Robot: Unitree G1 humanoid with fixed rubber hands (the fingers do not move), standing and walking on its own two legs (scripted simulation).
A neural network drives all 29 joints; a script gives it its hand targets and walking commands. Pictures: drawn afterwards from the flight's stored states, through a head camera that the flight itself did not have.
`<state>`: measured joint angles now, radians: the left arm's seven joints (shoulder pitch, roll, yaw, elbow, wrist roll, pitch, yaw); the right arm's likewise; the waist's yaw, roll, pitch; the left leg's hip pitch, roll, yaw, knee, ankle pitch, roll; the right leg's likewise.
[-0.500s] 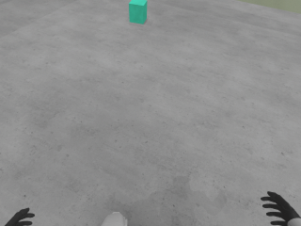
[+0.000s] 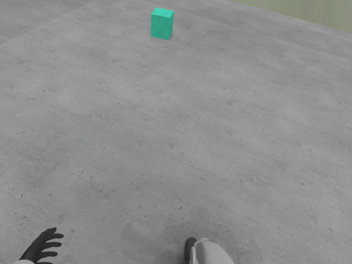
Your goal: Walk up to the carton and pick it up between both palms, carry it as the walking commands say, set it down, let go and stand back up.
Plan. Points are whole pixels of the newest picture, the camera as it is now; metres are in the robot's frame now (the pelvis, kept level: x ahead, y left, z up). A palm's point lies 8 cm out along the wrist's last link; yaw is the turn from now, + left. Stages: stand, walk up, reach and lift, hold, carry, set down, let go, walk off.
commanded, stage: walk up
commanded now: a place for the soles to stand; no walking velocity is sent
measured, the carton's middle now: (162, 23) +2.57 -0.07 -0.65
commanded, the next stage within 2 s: none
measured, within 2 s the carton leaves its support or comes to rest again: neither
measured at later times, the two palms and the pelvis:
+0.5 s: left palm (26, 163) +0.41 +0.41 -0.11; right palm (250, 123) +0.53 -0.29 -0.06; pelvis +0.37 +0.05 -0.02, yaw +1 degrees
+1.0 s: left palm (85, 63) +0.87 +0.33 -0.07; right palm (242, 89) +0.75 -0.33 -0.09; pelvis +0.69 +0.01 -0.01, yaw -1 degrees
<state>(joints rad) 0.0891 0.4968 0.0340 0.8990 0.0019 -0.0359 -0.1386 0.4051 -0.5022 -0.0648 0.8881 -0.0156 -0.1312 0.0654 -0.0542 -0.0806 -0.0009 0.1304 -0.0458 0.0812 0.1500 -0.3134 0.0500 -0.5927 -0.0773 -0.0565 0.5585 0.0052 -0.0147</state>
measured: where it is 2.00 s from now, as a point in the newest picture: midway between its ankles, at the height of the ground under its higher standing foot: (159, 111)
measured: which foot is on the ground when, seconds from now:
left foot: down 0.00-0.12, up 0.14-0.46, down 0.48-0.92, up 0.94-1.00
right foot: up 0.00-0.06, down 0.08-0.50, up 0.52-0.88, down 0.90-1.00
